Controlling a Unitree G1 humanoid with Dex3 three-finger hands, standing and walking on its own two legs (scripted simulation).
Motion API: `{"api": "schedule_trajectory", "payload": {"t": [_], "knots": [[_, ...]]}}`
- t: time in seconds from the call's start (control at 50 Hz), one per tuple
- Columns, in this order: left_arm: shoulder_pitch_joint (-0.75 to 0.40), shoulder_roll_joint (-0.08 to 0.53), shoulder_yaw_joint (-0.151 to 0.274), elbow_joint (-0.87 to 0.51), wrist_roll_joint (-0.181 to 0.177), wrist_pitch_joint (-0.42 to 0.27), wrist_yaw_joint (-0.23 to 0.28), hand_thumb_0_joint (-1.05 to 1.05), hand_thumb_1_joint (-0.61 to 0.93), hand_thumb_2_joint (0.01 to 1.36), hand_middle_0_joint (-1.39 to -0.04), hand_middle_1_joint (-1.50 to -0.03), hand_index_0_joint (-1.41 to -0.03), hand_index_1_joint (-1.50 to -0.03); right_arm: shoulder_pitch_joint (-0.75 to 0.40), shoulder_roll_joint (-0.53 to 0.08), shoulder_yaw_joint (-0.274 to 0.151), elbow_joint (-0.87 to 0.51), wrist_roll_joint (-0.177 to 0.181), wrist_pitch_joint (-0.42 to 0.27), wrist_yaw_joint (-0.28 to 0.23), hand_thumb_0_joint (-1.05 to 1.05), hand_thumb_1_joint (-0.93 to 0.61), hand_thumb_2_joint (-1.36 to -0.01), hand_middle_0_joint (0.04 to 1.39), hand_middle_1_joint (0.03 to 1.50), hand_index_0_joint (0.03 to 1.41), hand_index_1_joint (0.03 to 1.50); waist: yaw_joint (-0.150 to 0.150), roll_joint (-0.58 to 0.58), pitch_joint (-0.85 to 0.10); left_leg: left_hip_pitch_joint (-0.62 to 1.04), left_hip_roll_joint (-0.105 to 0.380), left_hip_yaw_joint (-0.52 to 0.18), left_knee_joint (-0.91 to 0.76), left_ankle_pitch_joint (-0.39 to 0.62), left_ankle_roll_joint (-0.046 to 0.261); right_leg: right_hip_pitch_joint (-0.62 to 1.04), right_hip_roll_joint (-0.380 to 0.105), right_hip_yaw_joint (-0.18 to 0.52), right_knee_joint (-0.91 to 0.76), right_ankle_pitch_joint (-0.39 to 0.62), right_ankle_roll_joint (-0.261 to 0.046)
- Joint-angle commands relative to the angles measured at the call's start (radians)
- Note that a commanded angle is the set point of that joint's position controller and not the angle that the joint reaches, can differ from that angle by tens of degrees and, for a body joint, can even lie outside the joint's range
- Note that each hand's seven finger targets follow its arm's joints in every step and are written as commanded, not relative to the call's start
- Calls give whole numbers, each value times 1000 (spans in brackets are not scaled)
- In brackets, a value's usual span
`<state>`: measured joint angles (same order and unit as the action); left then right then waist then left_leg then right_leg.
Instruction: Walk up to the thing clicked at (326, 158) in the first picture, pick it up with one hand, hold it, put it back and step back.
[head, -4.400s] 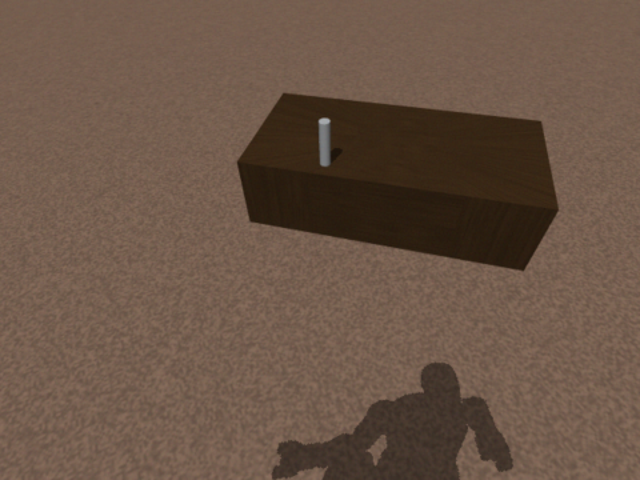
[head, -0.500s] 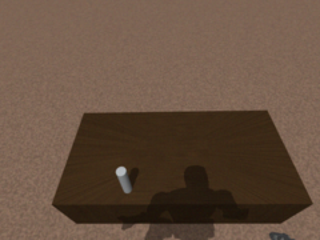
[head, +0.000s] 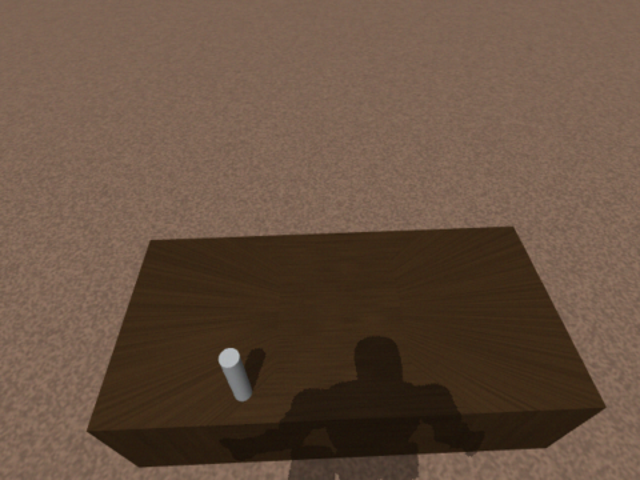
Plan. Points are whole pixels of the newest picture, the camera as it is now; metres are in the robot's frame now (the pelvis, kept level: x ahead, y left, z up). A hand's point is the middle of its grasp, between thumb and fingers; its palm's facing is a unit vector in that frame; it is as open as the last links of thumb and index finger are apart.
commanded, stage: walk up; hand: left
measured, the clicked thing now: (236, 376) +0.42 +0.19 -0.36
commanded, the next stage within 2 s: stand in 0.40 s
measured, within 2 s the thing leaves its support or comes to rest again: neither
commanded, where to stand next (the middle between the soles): +0.03 -0.01 m, yaw +2 degrees
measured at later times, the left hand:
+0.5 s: hand out of the picture +0.08 +0.26 -0.16, palm faces -0.01 -0.95 -0.32, open 7.4 cm
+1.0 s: hand out of the picture +0.09 +0.26 -0.16, palm faces -0.03 -0.94 -0.34, open 7.4 cm
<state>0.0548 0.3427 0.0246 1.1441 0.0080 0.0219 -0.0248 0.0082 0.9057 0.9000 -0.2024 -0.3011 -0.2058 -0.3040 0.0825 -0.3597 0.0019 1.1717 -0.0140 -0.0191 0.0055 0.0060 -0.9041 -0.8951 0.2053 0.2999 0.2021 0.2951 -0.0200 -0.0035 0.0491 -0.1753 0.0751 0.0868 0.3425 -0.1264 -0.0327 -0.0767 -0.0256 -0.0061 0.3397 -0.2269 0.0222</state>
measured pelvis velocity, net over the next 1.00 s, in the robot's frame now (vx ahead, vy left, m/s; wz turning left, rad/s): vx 0.01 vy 0.01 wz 0.00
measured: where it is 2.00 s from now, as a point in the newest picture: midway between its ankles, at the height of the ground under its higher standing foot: outside the picture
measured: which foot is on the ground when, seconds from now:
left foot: down 0.00-1.00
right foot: down 0.00-1.00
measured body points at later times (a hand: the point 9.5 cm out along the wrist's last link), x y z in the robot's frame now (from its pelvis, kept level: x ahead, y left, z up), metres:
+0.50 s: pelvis +0.00 +0.01 +0.00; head +0.01 +0.01 +0.45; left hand +0.08 +0.30 -0.13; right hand +0.09 -0.29 -0.13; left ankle +0.04 +0.14 -0.75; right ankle -0.03 -0.13 -0.75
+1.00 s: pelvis +0.01 +0.01 +0.00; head +0.02 +0.01 +0.45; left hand +0.09 +0.31 -0.13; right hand +0.08 -0.29 -0.13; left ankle +0.04 +0.14 -0.75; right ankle -0.03 -0.13 -0.75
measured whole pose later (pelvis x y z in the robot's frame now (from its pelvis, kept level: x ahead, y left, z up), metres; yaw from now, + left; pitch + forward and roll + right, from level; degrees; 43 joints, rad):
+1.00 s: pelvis +0.01 +0.01 +0.00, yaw +0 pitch -2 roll +0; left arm 0.11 0.35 0.00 1.12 0.01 0.00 -0.01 0.01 0.91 0.90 -0.20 -0.30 -0.21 -0.30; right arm 0.09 -0.35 0.00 1.16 -0.02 0.00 0.02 0.01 -0.90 -0.90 0.21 0.30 0.20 0.30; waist -0.01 0.00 0.05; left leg -0.15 0.06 0.09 0.32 -0.13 -0.02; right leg -0.04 -0.04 -0.01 0.30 -0.22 0.04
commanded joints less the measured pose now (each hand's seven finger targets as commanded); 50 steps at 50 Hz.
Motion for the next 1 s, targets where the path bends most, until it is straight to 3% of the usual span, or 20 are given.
{"api": "schedule_trajectory", "payload": {"t": [0.0, 0.08, 0.6, 0.72, 0.76, 0.86, 0.98], "knots": [[-34, 218, 35, -56, -3, -24, 17, 0, 900, 900, -200, -300, -200, -300, -71, -210, -43, -72, 6, -28, -18, 0, -900, -900, 200, 300, 200, 300, 18, 0, -91, 102, 83, -91, -36, 107, 37, -76, -99, 64, -69, 132, -38], [-40, 213, 32, -57, -2, -25, 17, 0, 900, 900, -200, -300, -200, -300, -65, -211, -43, -72, 5, -27, -18, 0, -900, -900, 200, 300, 200, 300, 12, -2, -76, 85, 79, -96, -47, 68, 37, -77, -99, 68, -77, 119, -38], [17, 225, 22, -69, 0, -51, 30, 0, 900, 900, -200, -300, -200, -300, -66, -198, -48, -75, 5, -12, -5, 0, -900, -900, 200, 300, 200, 300, 13, -5, -74, 130, 89, -103, -57, 139, 34, -65, -112, 60, -85, 154, -28], [13, 224, 17, -77, 2, -49, 32, 0, 900, 900, -200, -300, -200, -300, -69, -203, -50, -79, 5, -9, -4, 0, -900, -900, 200, 300, 200, 300, 14, -5, -78, 122, 89, -102, -48, 118, 39, -57, -117, 61, -92, 138, -29], [18, 221, 15, -75, 2, -50, 31, 0, 900, 900, -200, -300, -200, -300, -59, -204, -48, -76, 4, -7, -3, 0, -900, -900, 200, 300, 200, 300, 12, -5, -63, 107, 82, -101, -56, 70, 36, -65, -115, 61, -105, 106, -27], [23, 227, 14, -80, 1, -52, 32, 0, 900, 900, -200, -300, -200, -300, -57, -204, -48, -77, 4, -9, -3, 0, -900, -900, 200, 300, 200, 300, 14, 3, -94, 134, 90, -102, -41, 154, 40, -49, -120, 59, -87, 176, -27], [18, 231, 15, -79, 2, -47, 33, 0, 900, 900, -200, -300, -200, -300, -51, -201, -46, -75, 4, -9, -5, 0, -900, -900, 200, 300, 200, 300, 15, 0, -68, 109, 84, -102, -56, 117, 37, -48, -119, 57, -90, 139, -29]]}}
